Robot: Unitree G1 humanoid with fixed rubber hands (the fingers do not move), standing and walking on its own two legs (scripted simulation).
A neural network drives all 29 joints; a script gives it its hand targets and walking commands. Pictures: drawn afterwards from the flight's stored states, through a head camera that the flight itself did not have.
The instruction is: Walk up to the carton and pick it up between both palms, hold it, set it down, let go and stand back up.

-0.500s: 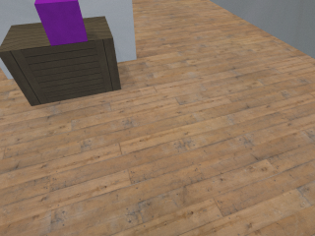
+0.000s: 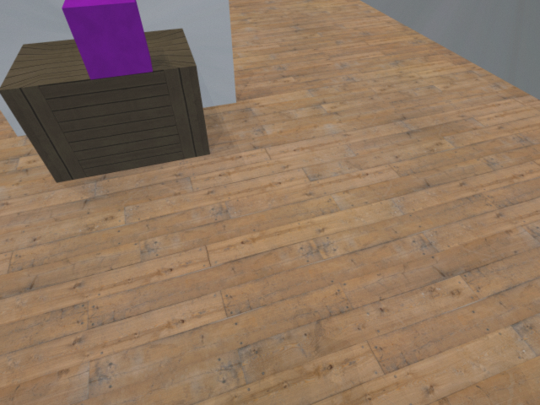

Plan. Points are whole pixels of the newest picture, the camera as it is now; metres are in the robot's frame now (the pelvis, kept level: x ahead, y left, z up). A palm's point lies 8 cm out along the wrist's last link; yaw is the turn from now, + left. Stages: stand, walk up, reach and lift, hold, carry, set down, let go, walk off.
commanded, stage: stand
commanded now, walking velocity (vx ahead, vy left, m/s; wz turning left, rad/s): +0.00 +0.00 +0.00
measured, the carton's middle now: (111, 36) +1.61 +0.76 -0.08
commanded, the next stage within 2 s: walk up in 1.04 s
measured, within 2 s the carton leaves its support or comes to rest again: neither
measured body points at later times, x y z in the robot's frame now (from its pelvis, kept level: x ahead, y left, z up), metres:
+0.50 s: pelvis +0.00 +0.00 +0.00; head +0.01 +0.00 +0.45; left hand +0.02 +0.24 -0.15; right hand +0.02 -0.24 -0.15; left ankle +0.00 +0.12 -0.74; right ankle +0.01 -0.12 -0.74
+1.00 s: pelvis +0.01 +0.00 +0.00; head +0.01 +0.00 +0.45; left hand +0.01 +0.23 -0.15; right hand +0.01 -0.24 -0.15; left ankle +0.00 +0.12 -0.74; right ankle +0.01 -0.13 -0.74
